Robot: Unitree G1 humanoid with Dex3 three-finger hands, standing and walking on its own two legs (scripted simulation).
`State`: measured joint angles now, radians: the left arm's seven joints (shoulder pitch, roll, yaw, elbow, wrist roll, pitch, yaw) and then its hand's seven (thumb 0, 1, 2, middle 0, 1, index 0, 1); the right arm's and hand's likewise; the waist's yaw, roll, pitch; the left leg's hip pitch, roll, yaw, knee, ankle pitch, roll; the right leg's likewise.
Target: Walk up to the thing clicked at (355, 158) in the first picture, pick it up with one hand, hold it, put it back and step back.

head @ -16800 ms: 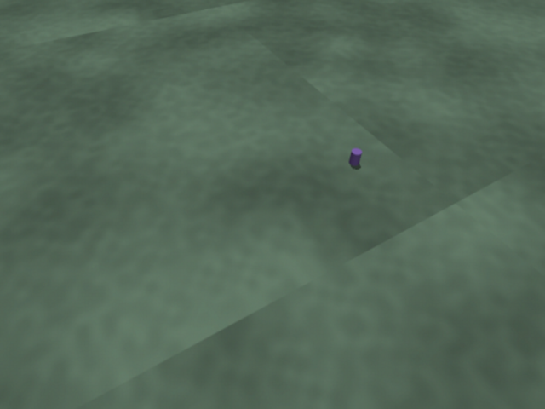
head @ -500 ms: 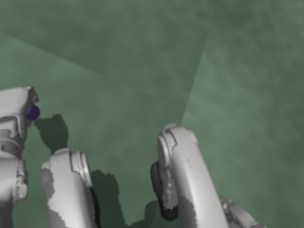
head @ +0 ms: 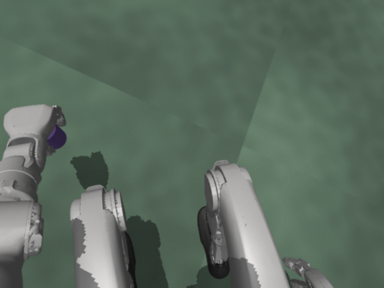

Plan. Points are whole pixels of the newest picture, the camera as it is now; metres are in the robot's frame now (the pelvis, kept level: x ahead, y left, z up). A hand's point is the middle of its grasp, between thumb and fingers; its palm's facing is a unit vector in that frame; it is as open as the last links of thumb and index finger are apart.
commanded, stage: lift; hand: left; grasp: from above
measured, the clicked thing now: (48, 134) +0.47 +0.25 -0.17
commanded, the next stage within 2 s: hold in 1.52 s
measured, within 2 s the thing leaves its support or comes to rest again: neither
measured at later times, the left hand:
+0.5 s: hand (3, 144) +0.41 +0.27 -0.02, palm faces -0.43 -0.05 -0.90, open 8.1 cm
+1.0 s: hand out of the picture +0.37 +0.25 +0.19, palm faces -0.42 -0.10 -0.90, open 8.1 cm
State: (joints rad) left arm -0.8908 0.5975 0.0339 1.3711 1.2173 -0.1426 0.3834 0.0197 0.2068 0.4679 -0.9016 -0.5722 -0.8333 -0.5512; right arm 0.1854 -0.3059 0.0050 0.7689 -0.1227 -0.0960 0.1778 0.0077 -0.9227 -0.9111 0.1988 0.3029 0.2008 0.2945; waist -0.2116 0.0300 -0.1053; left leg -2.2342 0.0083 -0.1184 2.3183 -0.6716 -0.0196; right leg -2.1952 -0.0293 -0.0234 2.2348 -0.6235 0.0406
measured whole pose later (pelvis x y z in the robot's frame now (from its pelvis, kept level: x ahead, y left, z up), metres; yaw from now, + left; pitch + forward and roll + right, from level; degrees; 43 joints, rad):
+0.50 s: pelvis +0.00 +0.00 +0.09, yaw +2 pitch +32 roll -5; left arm -0.61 0.52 -0.05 0.93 1.09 -0.07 0.17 0.01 0.20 0.52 -0.86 -0.63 -0.80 -0.60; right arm 0.17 -0.28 -0.04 0.68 -0.02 -0.01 0.08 0.01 -0.92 -0.91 0.20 0.30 0.20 0.29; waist -0.12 0.05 -0.19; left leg -1.96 0.02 -0.08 2.04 -0.65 0.00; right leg -1.93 -0.04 -0.02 1.97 -0.61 0.04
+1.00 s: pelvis +0.03 +0.00 +0.27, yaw +3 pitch +20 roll -2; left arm -0.38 0.44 -0.16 0.75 0.98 0.05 0.12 0.01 0.20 0.52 -0.86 -0.64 -0.79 -0.61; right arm 0.18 -0.24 -0.02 0.70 0.04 0.01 -0.05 0.01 -0.92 -0.91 0.20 0.30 0.20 0.30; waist -0.07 0.04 -0.16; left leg -1.23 0.05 -0.02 1.42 -0.55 -0.01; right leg -1.22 -0.03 0.00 1.37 -0.50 0.03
